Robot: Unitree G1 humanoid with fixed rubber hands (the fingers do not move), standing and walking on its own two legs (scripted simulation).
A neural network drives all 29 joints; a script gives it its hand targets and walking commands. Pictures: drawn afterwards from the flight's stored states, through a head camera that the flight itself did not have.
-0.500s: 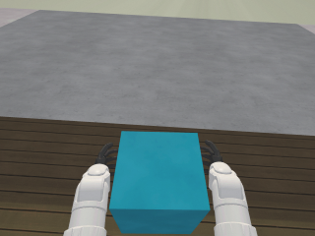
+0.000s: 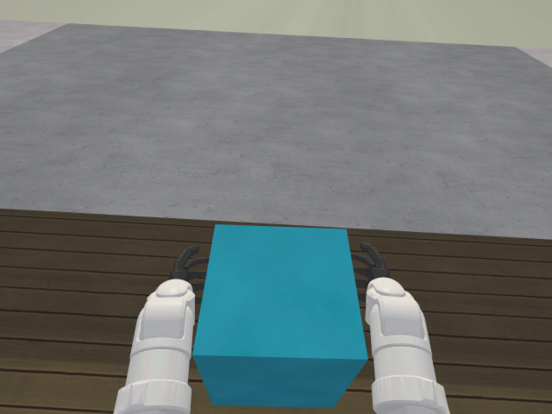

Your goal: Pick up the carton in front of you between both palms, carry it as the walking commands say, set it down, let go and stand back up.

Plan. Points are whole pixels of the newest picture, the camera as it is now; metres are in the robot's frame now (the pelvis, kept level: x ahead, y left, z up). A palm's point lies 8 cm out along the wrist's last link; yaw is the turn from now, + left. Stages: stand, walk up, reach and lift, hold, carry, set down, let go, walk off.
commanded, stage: hold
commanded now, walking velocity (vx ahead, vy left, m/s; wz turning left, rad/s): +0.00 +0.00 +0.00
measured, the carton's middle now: (277, 320) +0.30 +0.00 -0.03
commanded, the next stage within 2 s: carry in 0.30 s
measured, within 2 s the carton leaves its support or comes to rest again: neither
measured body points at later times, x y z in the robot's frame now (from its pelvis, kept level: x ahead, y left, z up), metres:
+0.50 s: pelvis +0.02 -0.01 -0.01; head -0.01 -0.01 +0.44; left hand +0.33 +0.14 +0.06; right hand +0.33 -0.16 +0.06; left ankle +0.02 +0.13 -0.75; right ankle +0.01 -0.14 -0.74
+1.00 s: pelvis +0.25 -0.05 -0.02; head +0.24 -0.06 +0.43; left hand +0.51 +0.09 +0.07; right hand +0.51 -0.22 +0.07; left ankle +0.11 +0.07 -0.69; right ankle +0.21 -0.11 -0.75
